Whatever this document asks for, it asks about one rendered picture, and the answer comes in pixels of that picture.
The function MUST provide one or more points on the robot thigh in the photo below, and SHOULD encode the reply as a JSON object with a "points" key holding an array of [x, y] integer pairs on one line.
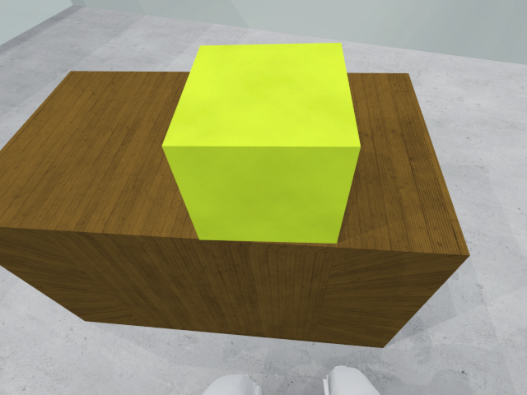
{"points": [[234, 384], [347, 381]]}

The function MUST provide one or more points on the pedestal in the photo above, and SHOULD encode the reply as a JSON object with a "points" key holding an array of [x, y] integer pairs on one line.
{"points": [[92, 217]]}

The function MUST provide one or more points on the robot left thigh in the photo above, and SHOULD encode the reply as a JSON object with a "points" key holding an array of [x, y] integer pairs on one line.
{"points": [[234, 384]]}

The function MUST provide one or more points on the carton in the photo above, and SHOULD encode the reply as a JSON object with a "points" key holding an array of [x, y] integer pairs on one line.
{"points": [[263, 143]]}

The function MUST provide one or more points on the robot right thigh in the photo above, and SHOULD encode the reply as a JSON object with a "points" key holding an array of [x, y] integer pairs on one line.
{"points": [[347, 381]]}

